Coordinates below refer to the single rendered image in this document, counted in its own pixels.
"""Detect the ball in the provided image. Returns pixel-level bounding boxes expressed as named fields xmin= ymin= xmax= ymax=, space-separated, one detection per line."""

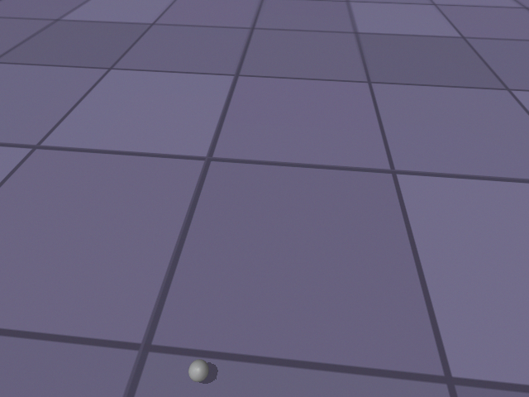
xmin=188 ymin=359 xmax=209 ymax=382

